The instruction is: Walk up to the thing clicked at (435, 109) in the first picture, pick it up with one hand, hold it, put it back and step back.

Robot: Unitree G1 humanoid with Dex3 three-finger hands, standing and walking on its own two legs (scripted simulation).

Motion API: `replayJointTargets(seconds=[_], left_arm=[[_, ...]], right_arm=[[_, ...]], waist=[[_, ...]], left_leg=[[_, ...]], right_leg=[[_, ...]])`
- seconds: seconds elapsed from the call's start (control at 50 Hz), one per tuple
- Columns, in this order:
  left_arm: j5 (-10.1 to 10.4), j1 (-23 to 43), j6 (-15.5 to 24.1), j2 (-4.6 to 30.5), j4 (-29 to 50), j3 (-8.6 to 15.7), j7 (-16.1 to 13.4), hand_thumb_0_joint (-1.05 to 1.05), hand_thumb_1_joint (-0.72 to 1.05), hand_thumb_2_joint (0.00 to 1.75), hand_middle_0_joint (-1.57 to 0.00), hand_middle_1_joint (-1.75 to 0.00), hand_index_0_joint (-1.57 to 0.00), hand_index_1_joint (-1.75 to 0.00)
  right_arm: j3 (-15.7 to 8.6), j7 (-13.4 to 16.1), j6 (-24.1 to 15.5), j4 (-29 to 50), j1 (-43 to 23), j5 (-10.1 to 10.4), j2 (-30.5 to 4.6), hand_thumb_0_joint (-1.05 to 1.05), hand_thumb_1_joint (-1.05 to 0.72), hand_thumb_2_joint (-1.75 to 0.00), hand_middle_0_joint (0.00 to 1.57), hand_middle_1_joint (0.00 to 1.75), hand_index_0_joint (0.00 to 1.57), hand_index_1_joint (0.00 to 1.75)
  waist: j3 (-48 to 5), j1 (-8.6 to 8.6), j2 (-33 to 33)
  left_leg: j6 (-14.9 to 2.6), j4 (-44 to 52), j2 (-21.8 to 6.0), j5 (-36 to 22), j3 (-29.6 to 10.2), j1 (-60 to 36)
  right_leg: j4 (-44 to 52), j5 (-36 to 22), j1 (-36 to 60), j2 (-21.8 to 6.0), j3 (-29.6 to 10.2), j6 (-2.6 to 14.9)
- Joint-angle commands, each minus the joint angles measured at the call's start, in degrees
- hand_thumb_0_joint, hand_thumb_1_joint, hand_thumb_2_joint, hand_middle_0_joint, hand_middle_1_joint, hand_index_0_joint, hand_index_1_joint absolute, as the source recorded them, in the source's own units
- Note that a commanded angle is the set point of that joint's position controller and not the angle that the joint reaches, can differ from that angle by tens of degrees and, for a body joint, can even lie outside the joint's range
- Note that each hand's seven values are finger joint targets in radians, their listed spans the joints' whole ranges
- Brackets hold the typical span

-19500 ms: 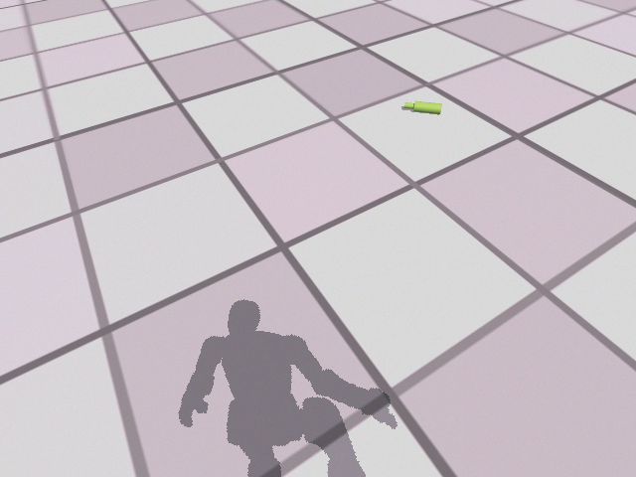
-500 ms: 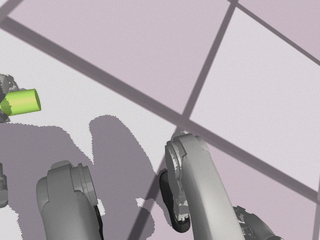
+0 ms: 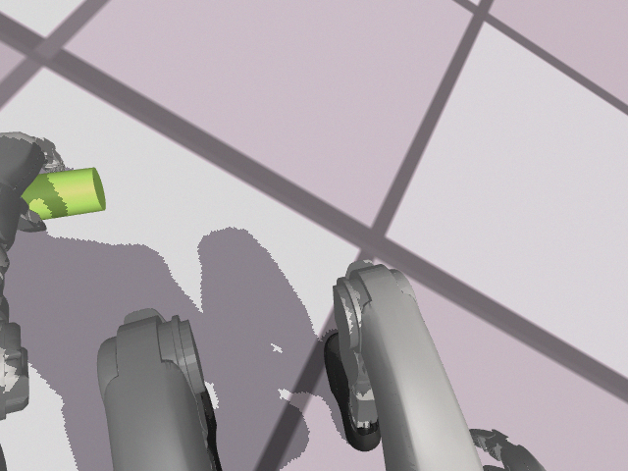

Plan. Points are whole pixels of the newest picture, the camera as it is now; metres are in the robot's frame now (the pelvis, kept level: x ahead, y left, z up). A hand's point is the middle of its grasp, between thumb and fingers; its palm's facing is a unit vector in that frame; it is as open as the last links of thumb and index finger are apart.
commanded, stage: lift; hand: left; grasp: from above
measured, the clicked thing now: (4, 202) +0.49 +0.34 -0.17
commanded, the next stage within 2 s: hold in 1.52 s
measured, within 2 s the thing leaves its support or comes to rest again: neither
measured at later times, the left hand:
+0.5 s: hand out of the picture +0.41 +0.31 +0.01, palm faces -0.46 -0.08 -0.89, open 8.8 cm
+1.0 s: hand out of the picture +0.34 +0.27 +0.21, palm faces -0.43 -0.10 -0.90, open 8.8 cm
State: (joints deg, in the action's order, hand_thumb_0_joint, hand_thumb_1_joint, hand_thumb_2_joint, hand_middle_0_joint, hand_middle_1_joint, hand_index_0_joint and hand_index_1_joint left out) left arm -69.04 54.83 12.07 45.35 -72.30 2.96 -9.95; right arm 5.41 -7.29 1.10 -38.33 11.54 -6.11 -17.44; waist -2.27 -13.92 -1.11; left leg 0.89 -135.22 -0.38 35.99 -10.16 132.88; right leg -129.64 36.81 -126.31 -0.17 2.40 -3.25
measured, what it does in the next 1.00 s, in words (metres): rises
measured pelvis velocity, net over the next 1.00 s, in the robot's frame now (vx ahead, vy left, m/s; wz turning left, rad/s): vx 0.02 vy -0.01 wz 0.11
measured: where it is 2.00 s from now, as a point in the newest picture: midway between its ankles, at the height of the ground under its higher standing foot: (282, 436)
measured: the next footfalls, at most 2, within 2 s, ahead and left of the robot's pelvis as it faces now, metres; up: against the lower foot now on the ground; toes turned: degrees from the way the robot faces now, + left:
none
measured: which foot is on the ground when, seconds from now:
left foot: down 0.00-1.00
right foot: down 0.00-1.00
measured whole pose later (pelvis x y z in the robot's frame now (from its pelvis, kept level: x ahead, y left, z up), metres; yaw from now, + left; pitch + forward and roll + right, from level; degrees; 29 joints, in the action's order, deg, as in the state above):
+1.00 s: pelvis +0.02 -0.01 +0.28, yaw +7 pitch +20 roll -3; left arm -57.0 19.6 3.7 28.5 -38.2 -6.9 -2.3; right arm -0.4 3.1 1.4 -39.1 10.5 2.3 -13.8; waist -8.9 -3.9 -3.0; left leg 1.0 -81.6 -3.3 29.7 -2.4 72.4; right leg -79.3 29.4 -70.1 -1.4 0.3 -2.3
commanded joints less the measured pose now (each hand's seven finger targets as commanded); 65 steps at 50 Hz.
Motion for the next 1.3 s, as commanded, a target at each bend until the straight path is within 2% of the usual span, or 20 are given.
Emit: replayJointTargets(seconds=[0.0, 0.08, 0.16, 0.22, 0.4, 0.44, 0.52, 0.6, 0.66, 0.7, 0.72, 0.78, 0.8, 0.9, 0.94, 1.0, 1.04, 1.1, 1.24, 1.28], left_arm=[[3.0, 17.4, -1.7, 15.1, 13.4, 2.7, 0.3, 0.00, 0.77, 0.59, -1.07, -0.58, -1.11, -0.54], [4.5, 15.1, -1.4, 14.9, 19.9, 3.3, 2.4, 0.00, 0.78, 0.60, -1.07, -0.59, -1.12, -0.54], [5.8, 13.9, -1.3, 13.3, 25.5, 3.0, 3.8, 0.00, 0.80, 0.59, -1.08, -0.58, -1.13, -0.53], [7.3, 10.0, -1.4, 11.4, 26.5, 2.3, 4.6, 0.00, 0.83, 0.60, -1.09, -0.60, -1.15, -0.55], [10.1, 1.8, -2.7, 7.3, 36.3, 1.0, 7.9, 0.00, 0.84, 0.57, -1.09, -0.56, -1.14, -0.51], [10.9, -0.5, -3.2, 8.1, 37.3, 2.3, 8.0, 0.00, 0.84, 0.56, -1.10, -0.53, -1.14, -0.49], [11.7, -3.6, -4.0, 6.4, 42.8, 1.5, 8.3, 0.00, 0.83, 0.56, -1.10, -0.51, -1.14, -0.47], [12.5, -8.6, -5.2, 4.2, 44.3, 0.6, 8.6, 0.00, 0.82, 0.54, -1.08, -0.51, -1.13, -0.47], [13.1, -11.2, -6.0, 3.3, 48.0, 0.4, 8.3, 0.00, 0.83, 0.57, -1.11, -0.51, -1.14, -0.48], [13.7, -13.5, -6.6, 1.4, 49.0, -0.5, 8.2, 0.00, 0.83, 0.59, -1.11, -0.52, -1.14, -0.49], [13.5, -15.4, -7.0, 1.2, 48.4, -0.4, 8.0, 0.00, 0.82, 0.61, -1.12, -0.51, -1.14, -0.49], [13.2, -16.1, -7.7, -0.7, 48.9, -1.6, 7.2, 0.00, 0.87, 0.58, -1.13, -0.53, -1.17, -0.49], [13.4, -16.6, -7.9, 0.2, 48.9, -0.6, 6.8, 0.00, 0.87, 0.59, -1.13, -0.53, -1.17, -0.49], [12.6, -18.5, -8.5, -4.6, 44.4, -4.2, 5.4, 0.00, 0.81, 0.58, -1.11, -0.51, -1.13, -0.48], [12.3, -18.5, -8.7, -4.5, 43.3, -4.1, 4.8, 0.00, 0.78, 0.56, -1.08, -0.50, -1.11, -0.48], [12.0, -17.8, -8.8, -6.0, 42.1, -5.4, 4.2, 0.00, 0.77, 0.56, -1.08, -0.51, -1.11, -0.49], [12.1, -18.4, -8.9, -5.6, 41.7, -4.9, 3.9, 0.00, 0.74, 0.57, -1.06, -0.51, -1.08, -0.49], [11.8, -19.5, -9.2, -8.1, 38.8, -6.8, 3.4, 0.00, 0.74, 0.57, -1.07, -0.50, -1.09, -0.48], [11.1, -17.5, -10.0, -8.3, 38.1, -7.4, 1.8, 0.00, 0.73, 0.57, -1.07, -0.51, -1.08, -0.49], [11.4, -18.3, -10.2, -7.8, 37.9, -6.3, 1.4, 0.00, 0.74, 0.55, -1.05, -0.53, -1.08, -0.50]], right_arm=[[-6.6, 0.7, 0.3, 1.8, 10.6, 1.0, -14.2, 0.00, -0.90, -0.90, 0.20, 0.30, 0.20, 0.30], [-7.6, 1.2, 0.9, 2.5, 10.4, 2.0, -13.1, 0.00, -0.90, -0.90, 0.20, 0.30, 0.20, 0.30], [-8.6, 2.1, 1.3, 3.6, 9.7, 3.1, -12.7, 0.00, -0.90, -0.90, 0.20, 0.30, 0.20, 0.30], [-8.6, 2.5, 1.4, 4.1, 9.5, 3.5, -11.6, 0.00, -0.90, -0.90, 0.20, 0.30, 0.20, 0.30], [-9.9, 4.6, 1.6, 5.4, 7.5, 5.2, -10.6, 0.00, -0.89, -0.90, 0.20, 0.30, 0.20, 0.30], [-10.2, 5.2, 1.7, 5.5, 6.4, 5.4, -10.2, 0.00, -0.89, -0.90, 0.20, 0.30, 0.20, 0.30], [-10.2, 6.2, 1.7, 6.2, 4.9, 5.8, -9.2, 0.00, -0.89, -0.90, 0.20, 0.30, 0.20, 0.30], [-10.1, 7.3, 1.5, 6.0, 3.7, 6.3, -8.1, 0.00, -0.89, -0.90, 0.20, 0.30, 0.20, 0.30], [-10.2, 8.0, 1.3, 6.4, 2.9, 6.8, -7.4, 0.00, -0.89, -0.90, 0.20, 0.30, 0.20, 0.30], [-10.1, 8.6, 1.0, 6.2, 2.2, 7.1, -6.9, 0.00, -0.89, -0.90, 0.20, 0.30, 0.20, 0.30], [-9.9, 8.9, 0.8, 6.1, 1.7, 7.3, -6.7, 0.00, -0.89, -0.90, 0.20, 0.30, 0.20, 0.30], [-9.7, 9.6, 0.3, 5.9, 1.3, 7.7, -6.1, 0.00, -0.89, -0.90, 0.20, 0.30, 0.20, 0.30], [-9.8, 9.9, 0.1, 5.7, 0.7, 7.8, -6.2, 0.00, -0.89, -0.90, 0.20, 0.30, 0.20, 0.30], [-9.3, 11.0, -1.4, 4.7, 0.6, 8.2, -5.2, 0.00, -0.90, -0.90, 0.20, 0.30, 0.20, 0.30], [-9.4, 11.2, -1.9, 4.1, 0.7, 8.3, -5.3, 0.00, -0.90, -0.90, 0.20, 0.30, 0.20, 0.30], [-9.3, 11.3, -2.6, 3.8, 1.3, 8.5, -4.6, 0.00, -0.90, -0.90, 0.20, 0.30, 0.20, 0.30], [-9.6, 11.5, -3.0, 3.7, 1.2, 8.4, -4.8, 0.00, -0.90, -0.90, 0.20, 0.30, 0.20, 0.30], [-9.6, 11.5, -3.3, 3.5, 1.5, 8.5, -4.7, 0.00, -0.90, -0.90, 0.20, 0.30, 0.20, 0.30], [-9.9, 11.6, -3.7, 2.7, 2.4, 8.7, -4.6, 0.00, -0.90, -0.90, 0.20, 0.30, 0.20, 0.30], [-10.1, 11.4, -3.8, 2.6, 2.4, 8.6, -4.6, 0.00, -0.90, -0.90, 0.20, 0.30, 0.20, 0.30]], waist=[[-42.4, 0.86, -18.6], [-44.5, 2.76, -17.7], [-44.5, 3.22, -17.8], [-44.3, 3.46, -13.7], [-44.9, 5.75, -14.0], [-42.5, 6.39, -13.3], [-44.4, 7.10, -11.3], [-40.9, 7.70, -10.0], [-42.2, 8.41, -8.1], [-38.6, 8.26, -7.9], [-37.5, 9.03, -7.5], [-34.3, 8.45, -6.5], [-33.6, 9.13, -5.9], [-27.4, 8.43, -3.7], [-26.1, 9.32, -4.2], [-25.0, 8.85, -2.7], [-25.0, 9.58, -3.3], [-22.8, 9.65, -2.1], [-21.8, 10.20, -2.2], [-22.0, 11.34, -3.4]], left_leg=[[-2.02, 17.6, 0.8, -6.8, 7.1, -34.9], [-2.38, 20.5, 0.7, -4.1, 7.4, -35.8], [-2.26, 24.7, 0.5, -1.9, 6.1, -39.4], [-2.91, 25.6, 0.6, -2.3, 6.9, -38.8], [-2.18, 35.6, -0.3, -4.8, 4.8, -49.7], [-2.26, 38.0, -0.4, -3.4, 5.0, -51.1], [-2.42, 41.7, -0.5, -4.0, 5.9, -55.9], [-2.30, 46.4, -0.6, -5.1, 6.4, -59.8], [-2.33, 49.7, -0.3, -6.0, 7.5, -64.5], [-2.22, 53.2, -0.6, -4.1, 7.3, -65.8], [-2.17, 54.7, -0.5, -4.0, 7.3, -67.2], [-2.01, 59.0, -0.8, -3.6, 6.9, -70.5], [-1.97, 60.7, -1.0, -3.3, 6.8, -72.2], [-1.85, 66.9, -0.5, -3.0, 7.6, -76.4], [-1.62, 70.0, -0.7, -3.2, 7.0, -78.8], [-1.60, 72.3, -0.2, -5.2, 8.1, -81.5], [-1.51, 74.4, 0.1, -5.8, 8.5, -83.9], [-1.38, 77.8, 0.1, -7.3, 8.7, -87.1], [-1.04, 84.0, 0.5, -14.0, 9.6, -95.1], [-0.70, 86.0, 0.2, -16.0, 9.3, -97.9]], right_leg=[[14.5, -9.8, 19.5, 1.8, 5.9, 5.51], [16.7, -7.7, 21.7, 1.7, 4.8, 5.32], [18.8, -6.5, 21.6, 1.3, 4.6, 5.37], [21.8, -6.9, 25.0, 1.6, 3.9, 4.92], [27.2, -9.6, 31.4, 1.2, 3.6, 4.81], [29.8, -8.4, 33.0, 1.0, 3.3, 4.61], [34.7, -8.9, 39.6, 1.2, 2.5, 4.48], [39.9, -9.2, 44.1, 1.2, 1.9, 4.35], [45.5, -9.2, 50.5, 1.2, 1.0, 4.30], [48.1, -8.0, 52.6, 1.2, 0.8, 4.13], [49.4, -7.8, 54.1, 1.3, 0.7, 4.17], [53.1, -7.7, 57.4, 1.4, 0.3, 4.12], [54.7, -7.3, 58.9, 1.3, 0.1, 4.09], [62.5, -6.4, 64.9, 1.5, -1.0, 4.16], [64.3, -6.9, 67.3, 1.4, -1.2, 4.11], [69.1, -7.4, 72.1, 1.5, -2.1, 4.08], [71.8, -7.5, 74.7, 1.6, -2.6, 3.94], [74.5, -9.6, 77.6, 1.7, -2.3, 3.85], [80.3, -15.7, 85.0, 1.7, -2.3, 3.72], [81.3, -17.4, 87.0, 1.7, -2.1, 3.69]])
